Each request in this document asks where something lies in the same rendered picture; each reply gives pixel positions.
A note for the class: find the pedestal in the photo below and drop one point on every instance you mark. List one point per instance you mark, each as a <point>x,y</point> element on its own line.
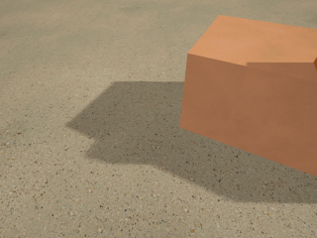
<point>252,85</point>

